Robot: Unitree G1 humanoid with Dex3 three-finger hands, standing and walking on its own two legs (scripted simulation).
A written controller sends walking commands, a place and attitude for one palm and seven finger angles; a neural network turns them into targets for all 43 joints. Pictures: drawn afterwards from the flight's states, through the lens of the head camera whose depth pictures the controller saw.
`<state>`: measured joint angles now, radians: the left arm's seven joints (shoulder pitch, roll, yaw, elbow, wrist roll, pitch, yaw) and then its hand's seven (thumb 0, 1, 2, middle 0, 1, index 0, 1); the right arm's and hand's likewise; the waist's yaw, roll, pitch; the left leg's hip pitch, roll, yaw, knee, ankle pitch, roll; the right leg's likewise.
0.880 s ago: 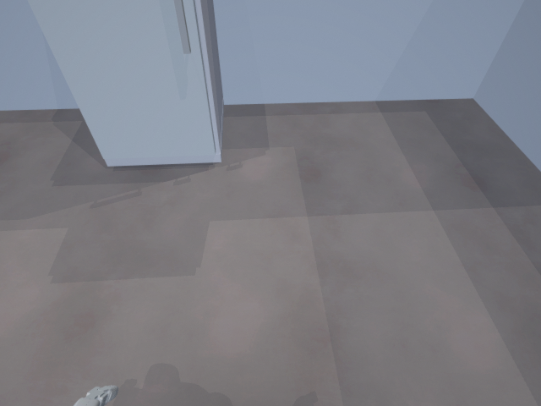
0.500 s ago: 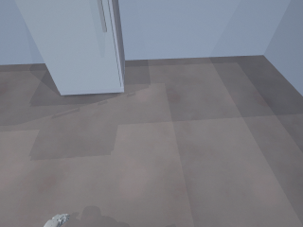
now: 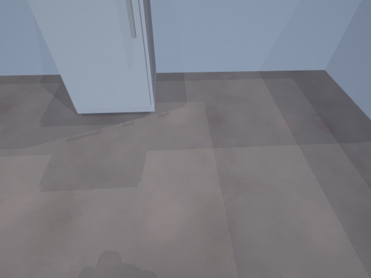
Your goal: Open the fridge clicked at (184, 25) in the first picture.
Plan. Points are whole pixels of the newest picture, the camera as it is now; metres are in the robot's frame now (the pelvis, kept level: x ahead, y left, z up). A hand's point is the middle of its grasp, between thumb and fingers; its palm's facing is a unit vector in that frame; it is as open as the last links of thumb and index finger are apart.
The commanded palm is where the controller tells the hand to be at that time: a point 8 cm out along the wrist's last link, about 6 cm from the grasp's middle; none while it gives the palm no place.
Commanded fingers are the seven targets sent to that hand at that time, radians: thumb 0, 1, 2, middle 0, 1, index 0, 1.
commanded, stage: look at it before walking up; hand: right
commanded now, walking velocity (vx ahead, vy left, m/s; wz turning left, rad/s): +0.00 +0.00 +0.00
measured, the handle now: out of the picture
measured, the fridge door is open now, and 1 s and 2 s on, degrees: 0 0 0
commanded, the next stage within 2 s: walk to a spot facing it in 0.56 s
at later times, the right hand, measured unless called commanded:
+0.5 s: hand out of the picture +0.07 -0.25 -0.16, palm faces -0.04 +0.94 -0.33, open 7.4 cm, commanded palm none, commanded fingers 0.00 -0.90 -0.90 0.20 0.30 0.20 0.30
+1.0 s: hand out of the picture +0.07 -0.20 -0.18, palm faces -0.14 +0.95 -0.28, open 7.4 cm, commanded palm none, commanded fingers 0.00 -0.90 -0.90 0.20 0.30 0.20 0.30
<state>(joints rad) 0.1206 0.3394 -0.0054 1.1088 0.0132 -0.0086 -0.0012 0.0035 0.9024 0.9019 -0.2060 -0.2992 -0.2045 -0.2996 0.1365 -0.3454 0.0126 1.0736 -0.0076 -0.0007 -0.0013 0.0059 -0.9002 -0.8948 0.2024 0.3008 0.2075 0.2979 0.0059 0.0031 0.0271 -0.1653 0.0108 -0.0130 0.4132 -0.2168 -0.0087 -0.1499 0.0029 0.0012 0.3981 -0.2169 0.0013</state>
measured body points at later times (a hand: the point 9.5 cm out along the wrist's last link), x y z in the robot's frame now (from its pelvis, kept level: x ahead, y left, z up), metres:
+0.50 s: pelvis +0.00 +0.00 +0.00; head +0.01 +0.00 +0.45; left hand +0.08 +0.30 -0.13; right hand +0.08 -0.29 -0.13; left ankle +0.01 +0.12 -0.74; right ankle +0.00 -0.12 -0.74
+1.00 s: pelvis -0.01 +0.02 -0.02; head +0.02 +0.03 +0.43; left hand +0.04 +0.28 -0.17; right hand +0.07 -0.24 -0.16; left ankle -0.01 +0.11 -0.73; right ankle +0.00 -0.12 -0.74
